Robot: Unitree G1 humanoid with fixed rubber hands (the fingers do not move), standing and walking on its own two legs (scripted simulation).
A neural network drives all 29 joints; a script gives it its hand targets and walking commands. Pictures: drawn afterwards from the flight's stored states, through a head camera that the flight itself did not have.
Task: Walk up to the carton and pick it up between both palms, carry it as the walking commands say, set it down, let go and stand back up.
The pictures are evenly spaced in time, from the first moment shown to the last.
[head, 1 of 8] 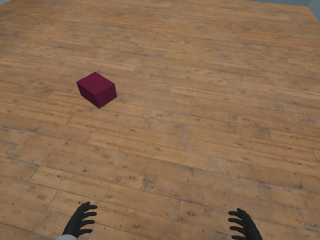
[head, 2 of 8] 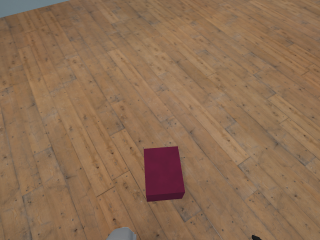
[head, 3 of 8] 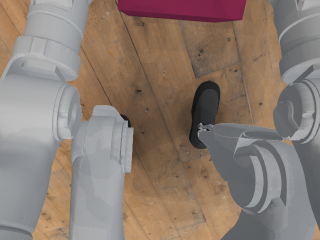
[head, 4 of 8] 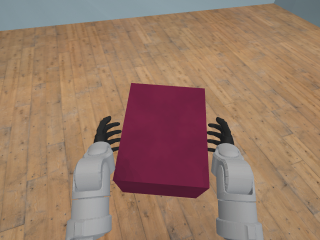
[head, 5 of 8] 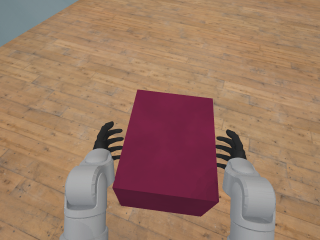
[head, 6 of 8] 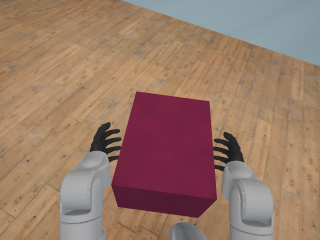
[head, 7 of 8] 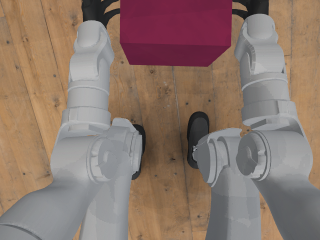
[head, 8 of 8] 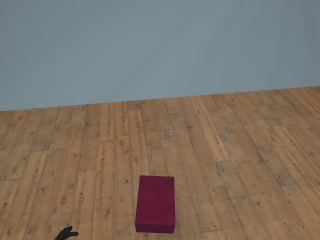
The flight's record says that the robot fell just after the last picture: no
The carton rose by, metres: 0.75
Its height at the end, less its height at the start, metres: +0.00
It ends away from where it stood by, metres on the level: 2.55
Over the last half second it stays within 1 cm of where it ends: yes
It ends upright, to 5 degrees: yes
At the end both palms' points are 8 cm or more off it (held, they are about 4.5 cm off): yes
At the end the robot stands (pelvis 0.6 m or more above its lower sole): yes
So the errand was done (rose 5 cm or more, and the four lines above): yes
